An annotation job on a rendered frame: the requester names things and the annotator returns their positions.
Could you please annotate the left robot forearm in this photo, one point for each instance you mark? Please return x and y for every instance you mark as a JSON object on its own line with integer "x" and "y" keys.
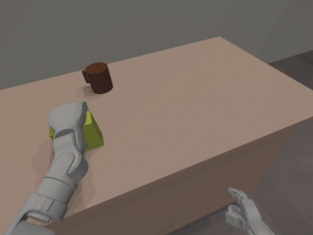
{"x": 50, "y": 199}

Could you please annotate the robot left hand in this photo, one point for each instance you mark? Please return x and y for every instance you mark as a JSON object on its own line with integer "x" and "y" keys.
{"x": 71, "y": 114}

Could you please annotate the right robot forearm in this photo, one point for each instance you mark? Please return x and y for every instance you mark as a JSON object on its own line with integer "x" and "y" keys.
{"x": 258, "y": 227}

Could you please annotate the table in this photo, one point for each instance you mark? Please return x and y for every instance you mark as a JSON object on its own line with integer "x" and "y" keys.
{"x": 180, "y": 126}

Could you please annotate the robot left upper arm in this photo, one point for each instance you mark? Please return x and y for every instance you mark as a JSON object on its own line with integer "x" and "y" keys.
{"x": 28, "y": 228}

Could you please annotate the robot right hand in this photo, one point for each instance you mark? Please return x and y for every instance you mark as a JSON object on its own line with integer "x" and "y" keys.
{"x": 238, "y": 217}

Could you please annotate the sponge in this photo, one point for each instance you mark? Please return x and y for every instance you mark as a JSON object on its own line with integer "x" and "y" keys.
{"x": 91, "y": 133}

